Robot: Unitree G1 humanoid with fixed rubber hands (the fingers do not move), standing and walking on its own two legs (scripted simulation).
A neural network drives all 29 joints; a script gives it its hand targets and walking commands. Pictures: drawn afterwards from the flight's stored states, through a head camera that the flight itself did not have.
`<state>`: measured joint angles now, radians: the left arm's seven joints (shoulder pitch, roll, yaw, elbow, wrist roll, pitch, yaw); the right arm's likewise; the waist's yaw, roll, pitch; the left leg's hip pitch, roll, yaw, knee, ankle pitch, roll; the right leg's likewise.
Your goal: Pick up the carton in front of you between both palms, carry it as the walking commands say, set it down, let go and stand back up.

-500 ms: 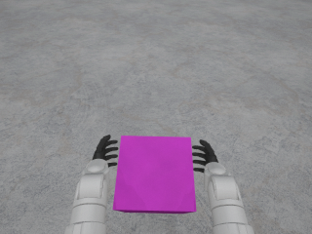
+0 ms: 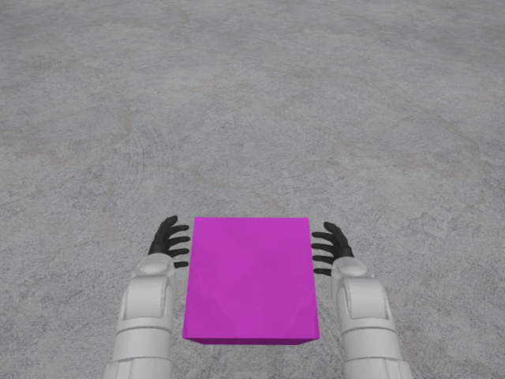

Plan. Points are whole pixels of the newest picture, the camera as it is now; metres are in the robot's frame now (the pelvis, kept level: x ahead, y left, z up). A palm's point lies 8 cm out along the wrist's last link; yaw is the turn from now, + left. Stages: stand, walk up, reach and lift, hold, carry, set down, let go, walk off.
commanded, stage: carry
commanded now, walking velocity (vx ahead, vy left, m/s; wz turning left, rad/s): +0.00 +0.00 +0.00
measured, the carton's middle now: (251, 287) +0.33 +0.00 -0.11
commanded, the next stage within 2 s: hold in 0.16 s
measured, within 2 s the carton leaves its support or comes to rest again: neither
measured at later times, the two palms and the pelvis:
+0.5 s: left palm (171, 267) +0.28 +0.13 +0.05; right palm (361, 282) +0.26 -0.17 +0.04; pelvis -0.02 +0.00 +0.01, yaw -3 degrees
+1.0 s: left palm (167, 253) +0.31 +0.14 +0.06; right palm (353, 276) +0.27 -0.16 +0.05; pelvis -0.02 +0.02 +0.00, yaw -6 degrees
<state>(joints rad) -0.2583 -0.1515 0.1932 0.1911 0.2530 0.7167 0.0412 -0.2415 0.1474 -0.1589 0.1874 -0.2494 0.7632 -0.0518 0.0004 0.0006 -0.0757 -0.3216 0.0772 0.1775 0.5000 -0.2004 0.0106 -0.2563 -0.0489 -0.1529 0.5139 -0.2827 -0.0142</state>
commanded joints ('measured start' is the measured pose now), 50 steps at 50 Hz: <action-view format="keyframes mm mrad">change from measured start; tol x8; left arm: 1 -377 -942 -548 7 -253 -14 -262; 13 -325 -935 -477 -22 -216 -22 -260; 41 -592 -1011 -398 216 -173 -37 -327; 50 -744 -858 -20 495 20 -152 -253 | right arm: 1 -508 907 547 -105 273 -75 262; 13 -431 894 472 -57 229 -87 265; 42 -758 940 353 164 195 -125 343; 50 -875 728 -32 447 -52 -239 294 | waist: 1 -3 -5 -279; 50 9 25 43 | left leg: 1 136 100 -105 -56 144 0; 8 114 97 -107 -65 118 -2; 9 342 -170 -230 -81 336 22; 12 405 -160 -261 -95 432 11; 17 284 -163 -248 -131 238 -6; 22 326 -161 -247 -137 100 9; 43 288 -119 -280 -181 -154 -5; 50 174 -128 -288 -67 -220 -6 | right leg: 1 48 -110 101 -83 173 -7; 8 25 -111 106 -97 155 -8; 9 94 117 232 -153 368 -20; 12 151 111 258 -155 480 -7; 17 239 124 244 -199 281 -15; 31 91 102 242 -229 -39 -22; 43 75 123 218 -172 -56 -25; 50 -115 131 207 -35 -117 -35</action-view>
